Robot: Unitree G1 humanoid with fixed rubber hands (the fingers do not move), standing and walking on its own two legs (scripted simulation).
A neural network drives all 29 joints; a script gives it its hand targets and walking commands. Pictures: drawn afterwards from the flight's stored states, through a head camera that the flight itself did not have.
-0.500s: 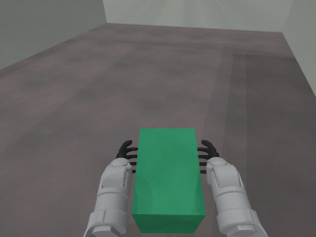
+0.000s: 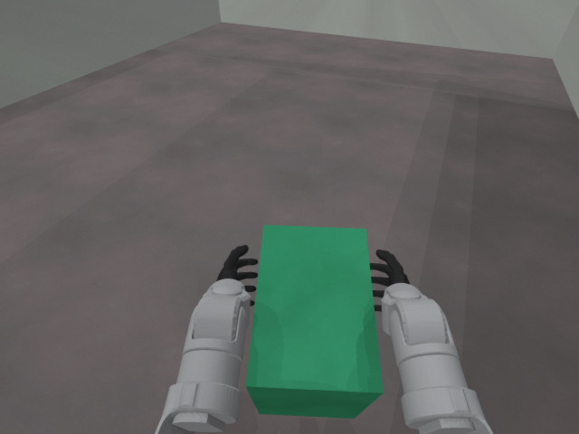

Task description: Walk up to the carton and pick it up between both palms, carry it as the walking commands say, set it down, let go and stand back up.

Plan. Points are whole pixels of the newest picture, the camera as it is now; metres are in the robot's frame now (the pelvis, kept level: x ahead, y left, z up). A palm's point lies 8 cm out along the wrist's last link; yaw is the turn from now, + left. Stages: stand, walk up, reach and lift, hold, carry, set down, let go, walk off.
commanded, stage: carry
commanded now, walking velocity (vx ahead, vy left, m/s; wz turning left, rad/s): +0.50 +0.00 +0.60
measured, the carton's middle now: (310, 325) +0.31 -0.02 -0.02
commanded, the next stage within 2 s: none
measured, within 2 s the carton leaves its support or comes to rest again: neither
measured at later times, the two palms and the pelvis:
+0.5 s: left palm (173, 222) +0.42 +0.19 +0.11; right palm (315, 197) +0.48 -0.04 +0.10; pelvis +0.17 +0.01 +0.01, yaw +17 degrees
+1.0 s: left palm (88, 173) +0.63 +0.42 +0.07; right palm (199, 142) +0.74 +0.21 +0.07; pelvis +0.43 +0.17 +0.00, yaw +31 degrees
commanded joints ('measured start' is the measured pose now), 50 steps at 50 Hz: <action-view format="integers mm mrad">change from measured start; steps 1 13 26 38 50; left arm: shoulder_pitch -491 -304 -219 -199 -220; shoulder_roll -1095 -1052 -1014 -965 -1106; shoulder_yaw -504 -616 -501 -528 -554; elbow -214 -563 -704 -779 -713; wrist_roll -319 -488 -475 -502 -484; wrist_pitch -27 236 338 368 286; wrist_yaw -219 -88 -29 -53 -57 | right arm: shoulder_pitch -696 -354 -357 -279 -299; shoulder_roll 1118 1029 1044 1015 1094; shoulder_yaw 632 585 619 603 593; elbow -199 -548 -684 -724 -696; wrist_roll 407 429 497 461 502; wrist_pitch -30 219 351 361 305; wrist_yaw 290 109 62 38 99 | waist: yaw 46 -2 70 43 15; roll -75 183 -68 -205 73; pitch -277 -275 -206 -245 -338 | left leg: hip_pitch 104 434 -455 4 435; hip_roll -8 232 107 -79 242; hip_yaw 58 -335 45 312 -207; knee -182 -381 303 -146 -332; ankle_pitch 32 306 88 318 741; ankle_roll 11 200 -8 62 114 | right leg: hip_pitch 24 -301 500 490 -377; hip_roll -208 13 -345 -266 -93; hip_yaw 123 -58 98 -286 -25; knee -182 148 -254 114 625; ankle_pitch -407 -155 257 968 -89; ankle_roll -81 67 -102 18 120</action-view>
